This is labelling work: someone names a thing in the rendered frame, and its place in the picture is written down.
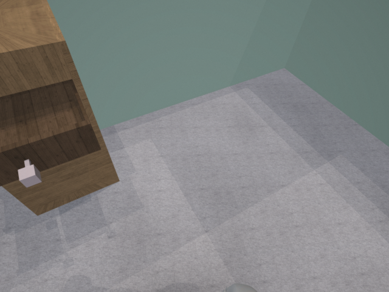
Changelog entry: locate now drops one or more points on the drawer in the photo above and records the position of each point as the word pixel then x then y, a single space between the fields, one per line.
pixel 47 125

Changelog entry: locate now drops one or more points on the handle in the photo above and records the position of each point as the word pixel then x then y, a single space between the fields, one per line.
pixel 29 175

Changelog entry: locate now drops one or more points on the cabinet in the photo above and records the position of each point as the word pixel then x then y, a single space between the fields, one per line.
pixel 34 53

